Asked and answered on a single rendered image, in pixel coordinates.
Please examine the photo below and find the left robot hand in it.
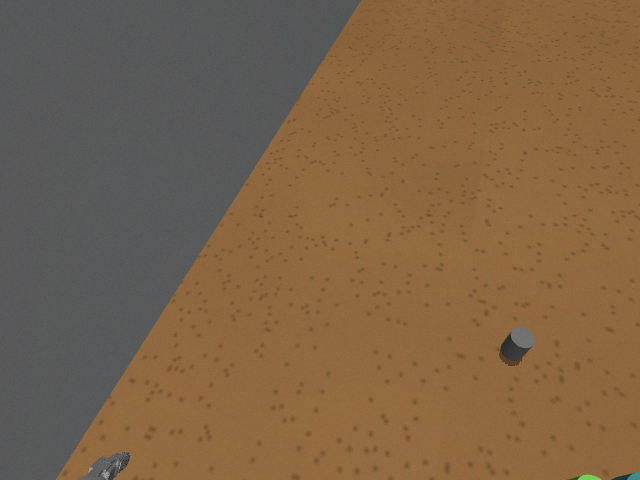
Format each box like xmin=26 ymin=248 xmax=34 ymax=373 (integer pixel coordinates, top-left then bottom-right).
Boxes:
xmin=78 ymin=452 xmax=130 ymax=480

